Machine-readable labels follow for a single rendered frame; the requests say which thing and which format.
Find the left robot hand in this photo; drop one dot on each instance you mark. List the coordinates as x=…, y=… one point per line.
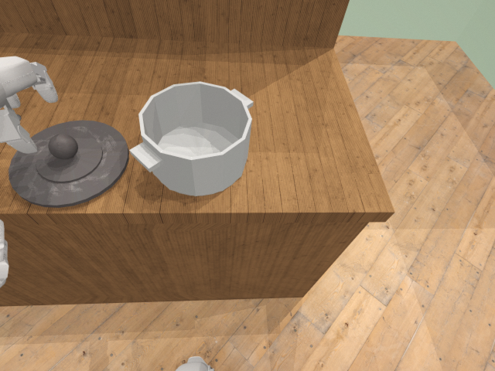
x=17, y=74

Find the knob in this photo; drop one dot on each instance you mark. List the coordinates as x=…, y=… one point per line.
x=63, y=146

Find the table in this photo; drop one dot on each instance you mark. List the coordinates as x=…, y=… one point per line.
x=309, y=186

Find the pot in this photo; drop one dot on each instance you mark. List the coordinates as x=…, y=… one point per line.
x=195, y=137

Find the lid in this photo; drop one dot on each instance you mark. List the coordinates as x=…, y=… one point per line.
x=44, y=180

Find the left robot shin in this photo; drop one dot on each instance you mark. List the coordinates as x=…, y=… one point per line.
x=196, y=359

